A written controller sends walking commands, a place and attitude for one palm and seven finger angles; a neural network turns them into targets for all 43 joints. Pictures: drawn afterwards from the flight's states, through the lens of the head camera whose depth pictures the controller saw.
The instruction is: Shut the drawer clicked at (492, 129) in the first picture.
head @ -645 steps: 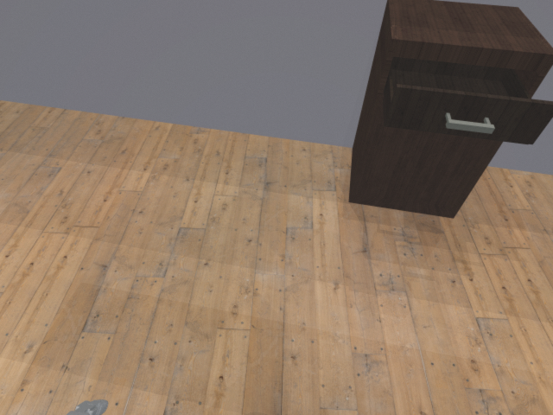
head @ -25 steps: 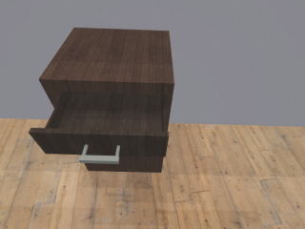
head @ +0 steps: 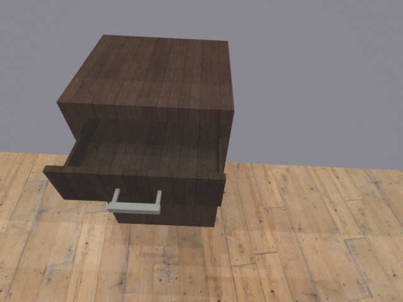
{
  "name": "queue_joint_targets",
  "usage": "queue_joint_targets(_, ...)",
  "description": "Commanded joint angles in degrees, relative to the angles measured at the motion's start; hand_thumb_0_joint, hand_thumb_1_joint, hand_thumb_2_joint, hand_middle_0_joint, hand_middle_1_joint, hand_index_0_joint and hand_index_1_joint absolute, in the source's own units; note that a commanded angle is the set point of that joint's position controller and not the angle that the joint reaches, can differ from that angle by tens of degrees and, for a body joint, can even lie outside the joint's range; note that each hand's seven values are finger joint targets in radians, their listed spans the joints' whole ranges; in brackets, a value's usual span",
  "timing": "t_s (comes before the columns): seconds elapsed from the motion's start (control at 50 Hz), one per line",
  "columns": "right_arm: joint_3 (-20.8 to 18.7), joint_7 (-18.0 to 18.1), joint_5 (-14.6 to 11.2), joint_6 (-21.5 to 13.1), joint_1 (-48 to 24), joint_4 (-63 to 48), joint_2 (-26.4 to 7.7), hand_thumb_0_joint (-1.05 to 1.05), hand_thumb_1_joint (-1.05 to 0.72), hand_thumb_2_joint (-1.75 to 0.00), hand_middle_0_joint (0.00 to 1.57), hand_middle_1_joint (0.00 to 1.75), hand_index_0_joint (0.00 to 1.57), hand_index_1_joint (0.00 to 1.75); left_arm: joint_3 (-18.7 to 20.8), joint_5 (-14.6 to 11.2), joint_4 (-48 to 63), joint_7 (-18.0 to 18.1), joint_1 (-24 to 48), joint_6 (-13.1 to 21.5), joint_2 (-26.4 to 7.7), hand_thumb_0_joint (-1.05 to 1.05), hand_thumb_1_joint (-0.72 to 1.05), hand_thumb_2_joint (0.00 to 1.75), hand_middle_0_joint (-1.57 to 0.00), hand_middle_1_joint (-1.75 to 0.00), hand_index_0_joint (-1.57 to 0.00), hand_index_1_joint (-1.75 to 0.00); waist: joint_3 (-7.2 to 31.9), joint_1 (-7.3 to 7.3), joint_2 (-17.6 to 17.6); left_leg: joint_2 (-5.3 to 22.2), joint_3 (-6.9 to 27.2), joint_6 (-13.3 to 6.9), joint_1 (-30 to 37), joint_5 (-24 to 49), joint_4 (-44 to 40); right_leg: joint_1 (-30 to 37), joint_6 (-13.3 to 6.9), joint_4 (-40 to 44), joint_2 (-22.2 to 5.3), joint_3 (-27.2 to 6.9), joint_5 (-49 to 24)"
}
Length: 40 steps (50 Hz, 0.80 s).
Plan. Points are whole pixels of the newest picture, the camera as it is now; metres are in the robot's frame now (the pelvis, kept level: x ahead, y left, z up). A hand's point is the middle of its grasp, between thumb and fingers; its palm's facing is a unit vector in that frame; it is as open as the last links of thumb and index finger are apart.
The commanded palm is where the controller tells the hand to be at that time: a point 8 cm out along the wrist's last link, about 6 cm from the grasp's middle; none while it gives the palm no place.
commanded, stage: look again from close up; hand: left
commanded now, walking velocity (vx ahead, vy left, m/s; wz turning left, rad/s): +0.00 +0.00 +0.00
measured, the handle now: (136, 200) +0.37 +0.20 -0.11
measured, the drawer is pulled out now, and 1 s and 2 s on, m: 0.20 0.20 0.20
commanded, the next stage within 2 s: raise the hand and make a fist in 0.24 s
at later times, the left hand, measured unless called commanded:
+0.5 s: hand out of the picture +0.12 +0.18 -0.07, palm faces +0.22 -0.95 -0.21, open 7.0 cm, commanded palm +0.09 +0.20 -0.07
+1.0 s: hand (125, 300) +0.14 +0.15 -0.05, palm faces +0.03 -1.00 -0.08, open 4.7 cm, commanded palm +0.12 +0.21 -0.04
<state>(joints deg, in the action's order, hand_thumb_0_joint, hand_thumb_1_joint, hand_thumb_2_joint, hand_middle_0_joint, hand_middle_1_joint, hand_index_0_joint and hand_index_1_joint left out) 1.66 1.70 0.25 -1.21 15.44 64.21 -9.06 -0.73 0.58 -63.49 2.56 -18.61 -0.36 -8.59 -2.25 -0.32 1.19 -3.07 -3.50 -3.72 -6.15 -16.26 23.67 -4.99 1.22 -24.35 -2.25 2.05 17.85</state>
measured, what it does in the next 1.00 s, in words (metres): lowers itself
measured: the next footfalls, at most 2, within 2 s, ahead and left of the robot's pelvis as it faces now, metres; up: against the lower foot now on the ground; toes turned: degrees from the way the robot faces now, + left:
none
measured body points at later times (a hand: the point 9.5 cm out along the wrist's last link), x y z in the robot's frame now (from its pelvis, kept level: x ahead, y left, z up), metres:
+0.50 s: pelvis -0.02 -0.01 -0.01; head -0.01 -0.02 +0.44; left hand +0.10 +0.23 -0.06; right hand +0.04 -0.26 -0.14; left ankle -0.04 +0.08 -0.74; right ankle -0.05 -0.13 -0.74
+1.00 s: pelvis -0.08 -0.07 -0.10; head -0.02 -0.06 +0.35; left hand +0.13 +0.21 -0.04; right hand +0.14 -0.28 -0.18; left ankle -0.04 +0.07 -0.74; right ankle -0.05 -0.13 -0.74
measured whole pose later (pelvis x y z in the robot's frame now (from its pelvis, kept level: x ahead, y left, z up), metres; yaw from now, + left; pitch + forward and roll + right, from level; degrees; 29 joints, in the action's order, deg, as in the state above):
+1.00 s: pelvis -0.08 -0.07 -0.10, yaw +3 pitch +14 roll -2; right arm 2.2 3.4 -2.0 -13.2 10.0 33.1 -12.4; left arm 12.3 -17.5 -6.2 -20.2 -17.5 25.4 -15.8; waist 7.6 -1.4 -1.5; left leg 2.1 3.9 1.7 -53.8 -28.8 68.7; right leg -49.5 -5.4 -66.6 1.5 9.6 31.3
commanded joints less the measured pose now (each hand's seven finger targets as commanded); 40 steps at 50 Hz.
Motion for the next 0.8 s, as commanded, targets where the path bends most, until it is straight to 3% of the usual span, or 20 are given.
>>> queue_joint_targets(0.0,-0.9,0.5,0.0,-0.6,3.7,-1.3,-6.0,0.0,-0.9,-0.9,0.2,0.3,0.2,0.3,0.7,0.0,1.4,0.3,-4.3,0.9,-4.9,0.0,0.9,0.9,-0.2,-0.3,-0.2,-0.3,-2.8,-0.09,-1.1,8.5,7.1,0.1,-0.8,19.3,-4.4,-3.3,-2.4,3.1,-3.9,-3.1,-12.1)
queue_joint_targets(0.3,-0.9,0.5,-0.1,-0.7,4.2,-0.7,-5.2,0.0,-0.9,-0.9,0.2,0.3,0.2,0.3,0.6,-0.1,1.2,0.3,-4.9,1.2,-4.6,0.0,0.9,0.9,-0.2,-0.3,-0.2,-0.3,-2.3,-0.16,-0.9,8.3,6.9,0.3,-1.4,18.0,-4.0,-2.9,-2.6,3.7,-4.2,-3.4,-13.3)
queue_joint_targets(0.32,-1.3,0.0,-0.3,-1.4,0.4,-4.7,-6.8,0.0,-0.9,-0.9,0.2,0.3,0.2,0.3,0.5,1.2,0.3,2.2,-5.7,3.4,-6.1,0.0,0.9,0.9,-0.2,-0.3,-0.2,-0.3,-3.3,-0.8,0.5,9.0,6.5,2.5,-6.1,33.1,7.6,-6.0,-1.7,1.6,-5.9,-5.1,-34.3)
queue_joint_targets(0.34,-3.8,1.9,-2.5,-8.9,3.5,-23.6,-16.7,0.0,-0.9,-0.9,0.2,0.3,0.2,0.3,6.3,-10.4,88.4,1.6,33.6,14.0,-17.5,0.0,0.9,0.9,-0.22,-0.32,-0.22,-0.32,24.7,6.07,-11.6,5.1,7.2,3.7,12.5,37.8,1.8,-5.4,-2.2,-4.2,0.0,0.2,-28.2)
queue_joint_targets(0.36,-1.8,3.0,-1.7,-14.4,-2.0,-20.7,-10.7,0.0,-0.9,-0.9,0.2,0.3,0.2,0.3,5.0,-6.0,74.9,4.0,11.8,10.8,-13.0,0.0,0.9,0.9,-0.24,-0.34,-0.24,-0.34,26.0,0.74,-19.2,8.4,6.4,4.1,16.8,43.4,0.1,-9.9,-3.3,-9.2,1.9,0.5,-9.6)
queue_joint_targets(0.38,-3.2,2.3,-3.0,-16.4,-1.2,-20.8,-8.5,0.0,-0.9,-0.9,0.2,0.3,0.2,0.3,-0.6,-7.5,65.5,5.5,-3.7,3.3,-3.0,0.0,0.9,0.9,-0.26,-0.37,-0.26,-0.37,15.1,2.21,-13.9,7.7,7.5,6.0,6.8,40.2,-1.4,-15.3,-2.4,-12.3,2.1,2.5,0.6)
queue_joint_targets(0.4,-3.0,2.0,-2.9,-16.7,0.1,-19.5,-9.7,0.0,-0.9,-0.9,0.2,0.3,0.2,0.3,-5.1,-8.8,64.7,4.2,-2.8,3.0,4.1,0.0,0.9,0.9,-0.28,-0.39,-0.28,-0.39,7.6,2.95,-7.6,7.0,7.4,5.4,0.5,32.3,-0.2,-17.6,-2.0,-11.6,1.9,2.8,0.5)
queue_joint_targets(0.42,-4.0,1.8,-2.6,-17.6,-1.8,-23.1,-11.6,0.0,-0.9,-0.9,0.2,0.3,0.2,0.3,-4.1,-9.5,67.9,3.2,0.6,5.6,2.4,0.0,0.9,0.9,-0.3,-0.41,-0.3,-0.41,3.0,3.33,-5.1,6.4,8.3,4.5,-4.3,23.7,2.7,-19.3,-2.0,-9.4,1.9,3.6,-0.1)
queue_joint_targets(0.44,-4.8,1.4,-1.2,-18.1,-1.6,-24.5,-13.4,0.0,-0.9,-0.9,0.2,0.3,0.2,0.3,-0.7,-8.8,67.0,2.3,1.0,8.6,-1.0,0.0,0.9,0.9,-0.32,-0.43,-0.32,-0.43,4.6,4.26,-0.1,5.0,8.4,3.8,-8.2,16.5,6.9,-21.2,-2.3,-8.0,2.3,4.3,-2.5)
queue_joint_targets(0.46,-4.9,1.2,-0.2,-18.2,-2.1,-26.5,-13.4,0.0,-0.9,-0.9,0.2,0.3,0.2,0.3,-0.1,-8.5,64.3,1.0,-0.8,11.8,-0.3,0.0,0.9,0.9,-0.34,-0.45,-0.34,-0.45,4.4,4.68,5.0,4.1,8.2,3.2,-12.6,12.7,11.2,-24.5,-2.2,-9.1,2.4,4.9,-4.6)
queue_joint_targets(0.48,-5.7,0.5,-0.2,-18.1,-2.4,-28.1,-13.1,0.0,-0.9,-0.9,0.2,0.3,0.2,0.3,1.8,-8.7,60.4,-1.1,-6.5,15.2,0.4,0.0,0.9,0.9,-0.36,-0.47,-0.36,-0.47,6.9,2.89,6.3,3.7,7.5,3.4,-15.1,13.0,14.3,-25.8,-2.5,-12.1,2.7,5.2,-5.0)
queue_joint_targets(0.5,-5.9,-0.1,0.3,-18.1,-4.0,-29.6,-12.6,0.0,-0.9,-0.9,0.2,0.3,0.2,0.3,0.9,-9.5,56.2,-3.9,-11.1,19.2,3.2,0.0,0.9,0.9,-0.38,-0.5,-0.38,-0.5,8.9,1.49,12.0,3.8,6.9,3.7,-19.4,10.9,17.8,-29.1,-2.4,-16.5,3.3,5.8,-4.0)
queue_joint_targets(0.52,-6.2,-0.7,0.2,-18.1,-6.3,-31.8,-12.1,0.0,-0.9,-0.9,0.2,0.3,0.2,0.3,0.8,-10.9,54.0,-7.3,-15.4,23.3,5.4,0.0,0.9,0.9,-0.4,-0.52,-0.4,-0.52,8.5,-0.44,14.5,3.6,6.0,4.0,-25.4,7.3,20.7,-32.1,-2.5,-20.0,3.2,5.6,-2.2)
queue_joint_targets(0.56,-7.0,-1.9,-0.1,-18.0,-8.4,-34.8,-12.2,0.0,-0.9,-0.9,0.2,0.3,0.2,0.3,6.2,-13.7,54.1,-14.6,-16.7,32.2,0.7,0.0,0.9,0.9,-0.44,-0.56,-0.44,-0.56,12.0,-2.6,10.4,2.3,4.2,4.6,-33.5,2.7,26.1,-34.1,-3.2,-25.3,2.5,3.2,-1.5)
queue_joint_targets(0.58,-7.4,-2.6,-0.6,-17.4,-8.4,-35.9,-12.4,0.0,-0.9,-0.9,0.2,0.3,0.2,0.3,11.7,-14.1,51.5,-17.7,-17.4,35.0,-4.5,0.0,0.9,0.9,-0.46,-0.58,-0.46,-0.58,12.7,-3.73,5.3,1.9,3.8,4.9,-35.6,2.6,28.0,-34.0,-4.0,-27.4,2.0,1.7,-2.5)
queue_joint_targets(0.6,-7.4,-2.7,-1.0,-16.6,-9.7,-38.6,-12.5,0.0,-0.9,-0.9,0.2,0.3,0.2,0.3,13.4,-14.1,52.0,-18.9,-17.2,35.1,-6.3,0.0,0.9,0.9,-0.48,-0.6,-0.48,-0.6,14.8,-4.42,1.6,1.3,2.3,4.4,-37.0,1.2,29.4,-34.0,-4.0,-28.6,1.9,0.7,-1.1)
queue_joint_targets(0.62,-7.1,-2.4,-1.4,-15.5,-11.6,-41.3,-12.4,0.0,-0.9,-0.9,0.2,0.3,0.2,0.3,13.9,-14.3,55.2,-19.4,-14.0,33.6,-7.9,0.0,0.9,0.9,-0.5,-0.62,-0.5,-0.62,15.9,-4.78,1.1,0.5,0.8,3.9,-40.0,-2.4,30.6,-33.2,-3.5,-28.1,1.3,-1.6,2.9)
queue_joint_targets(0.7,-6.0,-0.2,-2.4,-11.9,-11.8,-47.4,-11.3,0.0,-0.9,-0.9,0.2,0.3,0.2,0.3,15.2,-15.8,71.5,-15.2,-0.1,28.6,-11.4,0.0,0.9,0.9,-0.58,-0.71,-0.58,-0.71,18.3,-2.86,-1.6,0.8,1.7,2.7,-42.8,-10.3,33.0,-34.8,-2.8,-24.3,1.2,-8.1,18.0)
queue_joint_targets(0.74,-6.0,0.7,-2.0,-11.8,-7.7,-46.3,-10.0,0.0,-0.9,-0.9,0.2,0.3,0.2,0.3,17.2,-15.7,78.5,-12.2,2.8,30.6,-12.9,0.0,0.9,0.9,-0.62,-0.75,-0.62,-0.75,21.2,-0.98,-4.2,1.9,2.3,2.0,-41.0,-7.3,35.5,-33.3,-2.5,-23.9,1.2,-9.9,14.9)
queue_joint_targets(0.78,-5.3,1.4,-1.5,-12.0,-5.6,-44.8,-10.0,0.0,-0.9,-0.9,0.2,0.3,0.2,0.3,15.1,-15.2,83.7,-12.0,7.9,33.4,-12.8,0.0,0.9,0.9,-0.66,-0.8,-0.66,-0.8,22.7,1.75,-4.8,3.0,3.5,1.6,-40.8,-4.4,37.4,-34.9,-2.3,-25.9,1.9,-9.0,9.1)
